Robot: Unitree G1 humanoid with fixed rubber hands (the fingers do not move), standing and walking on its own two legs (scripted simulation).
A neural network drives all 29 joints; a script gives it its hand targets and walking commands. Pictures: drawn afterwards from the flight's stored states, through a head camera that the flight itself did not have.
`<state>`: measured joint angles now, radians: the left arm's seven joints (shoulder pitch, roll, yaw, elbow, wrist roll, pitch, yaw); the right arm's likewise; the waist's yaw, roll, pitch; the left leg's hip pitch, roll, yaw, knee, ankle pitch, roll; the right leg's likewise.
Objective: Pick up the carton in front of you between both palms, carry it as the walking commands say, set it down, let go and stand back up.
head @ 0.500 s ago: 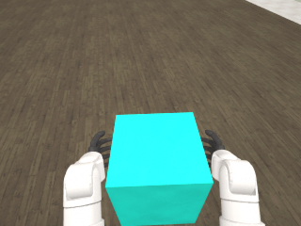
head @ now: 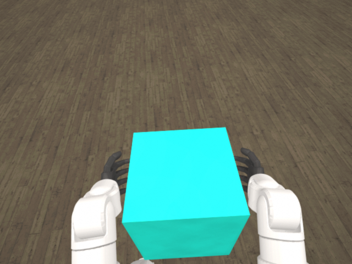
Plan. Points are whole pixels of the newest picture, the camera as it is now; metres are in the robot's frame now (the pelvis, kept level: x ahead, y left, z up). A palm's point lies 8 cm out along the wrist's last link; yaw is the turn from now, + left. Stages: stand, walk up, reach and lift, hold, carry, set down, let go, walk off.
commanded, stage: carry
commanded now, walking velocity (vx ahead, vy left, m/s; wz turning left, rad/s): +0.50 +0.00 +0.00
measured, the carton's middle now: (183, 196) +0.27 +0.01 -0.01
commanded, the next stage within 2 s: none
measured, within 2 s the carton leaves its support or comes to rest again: neither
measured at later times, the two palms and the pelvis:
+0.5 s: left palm (124, 84) +0.61 +0.18 +0.08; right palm (220, 83) +0.58 -0.12 +0.08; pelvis +0.33 +0.05 +0.00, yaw -3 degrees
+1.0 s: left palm (142, 47) +0.85 +0.15 +0.08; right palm (219, 46) +0.84 -0.15 +0.07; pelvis +0.57 +0.00 -0.01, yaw -1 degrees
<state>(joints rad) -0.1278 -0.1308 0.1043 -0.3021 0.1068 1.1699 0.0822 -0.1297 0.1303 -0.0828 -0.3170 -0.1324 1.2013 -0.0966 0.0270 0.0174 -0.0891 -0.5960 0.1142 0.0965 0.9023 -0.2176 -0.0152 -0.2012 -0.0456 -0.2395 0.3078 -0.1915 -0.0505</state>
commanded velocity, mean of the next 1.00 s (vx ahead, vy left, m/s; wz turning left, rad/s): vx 0.23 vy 0.00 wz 0.00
